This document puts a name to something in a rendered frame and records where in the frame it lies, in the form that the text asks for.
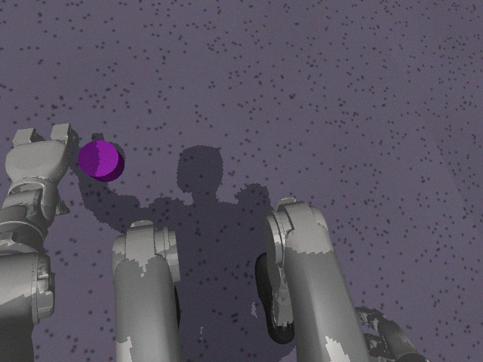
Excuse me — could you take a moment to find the left robot arm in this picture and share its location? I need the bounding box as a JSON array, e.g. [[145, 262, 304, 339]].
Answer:
[[0, 178, 59, 362]]

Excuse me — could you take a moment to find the tin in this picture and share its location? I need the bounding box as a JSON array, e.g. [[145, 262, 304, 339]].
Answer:
[[78, 140, 125, 182]]

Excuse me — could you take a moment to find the right robot hand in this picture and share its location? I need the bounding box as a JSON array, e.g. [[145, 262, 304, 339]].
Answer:
[[355, 307, 419, 362]]

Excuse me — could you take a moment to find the left robot hand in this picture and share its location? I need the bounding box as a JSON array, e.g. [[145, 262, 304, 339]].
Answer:
[[5, 123, 79, 216]]

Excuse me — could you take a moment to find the right robot foot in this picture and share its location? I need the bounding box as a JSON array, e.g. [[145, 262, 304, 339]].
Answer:
[[255, 253, 295, 344]]

